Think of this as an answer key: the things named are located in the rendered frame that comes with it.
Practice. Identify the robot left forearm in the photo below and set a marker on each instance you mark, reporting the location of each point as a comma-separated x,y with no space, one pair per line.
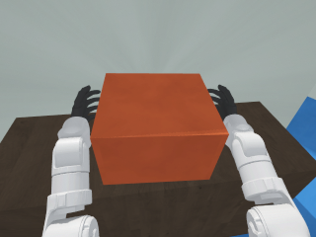
70,185

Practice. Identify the robot right hand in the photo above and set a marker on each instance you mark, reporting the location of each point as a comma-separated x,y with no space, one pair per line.
225,101

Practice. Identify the robot left hand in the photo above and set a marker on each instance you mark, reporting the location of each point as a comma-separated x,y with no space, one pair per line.
80,107

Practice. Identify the robot right forearm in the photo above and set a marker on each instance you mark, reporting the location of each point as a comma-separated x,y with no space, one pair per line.
259,177

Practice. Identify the right robot upper arm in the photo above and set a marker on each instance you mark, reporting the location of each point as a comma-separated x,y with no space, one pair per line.
275,220

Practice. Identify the left robot upper arm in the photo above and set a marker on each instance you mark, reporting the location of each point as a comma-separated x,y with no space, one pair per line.
77,226

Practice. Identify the pedestal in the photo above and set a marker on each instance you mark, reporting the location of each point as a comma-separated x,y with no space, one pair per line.
197,208

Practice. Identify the carton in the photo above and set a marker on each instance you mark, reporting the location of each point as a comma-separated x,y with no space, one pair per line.
156,127

